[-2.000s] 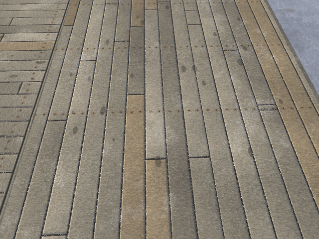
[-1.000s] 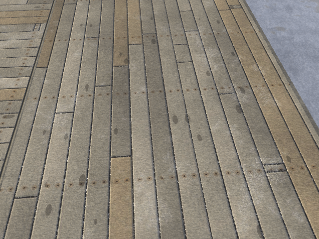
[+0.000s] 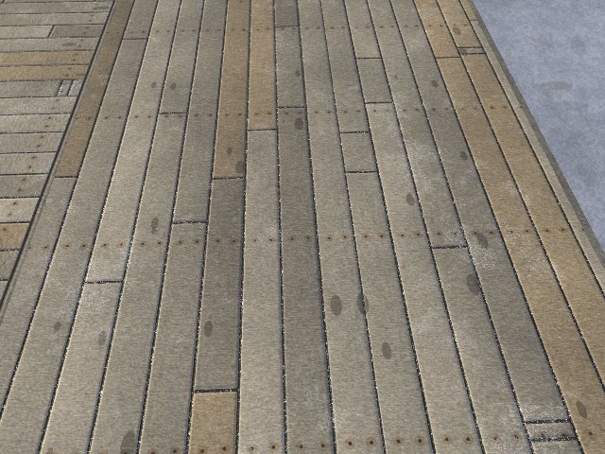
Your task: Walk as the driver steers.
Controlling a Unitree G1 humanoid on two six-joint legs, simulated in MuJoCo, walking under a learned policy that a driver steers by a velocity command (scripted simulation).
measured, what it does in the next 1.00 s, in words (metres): walks ahead: left foot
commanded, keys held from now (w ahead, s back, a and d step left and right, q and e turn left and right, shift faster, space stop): w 1.00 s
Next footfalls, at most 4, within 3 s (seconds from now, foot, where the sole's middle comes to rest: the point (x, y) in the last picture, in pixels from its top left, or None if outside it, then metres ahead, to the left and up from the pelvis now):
0.60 left None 0.43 0.12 -0.77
1.18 right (361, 363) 0.74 -0.12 -0.77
1.72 left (266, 262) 1.06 0.12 -0.77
2.28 right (344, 183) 1.38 -0.11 -0.77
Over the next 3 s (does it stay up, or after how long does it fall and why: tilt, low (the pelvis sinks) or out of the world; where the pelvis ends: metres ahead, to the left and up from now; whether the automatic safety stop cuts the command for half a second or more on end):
stays up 1.61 0.05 0.01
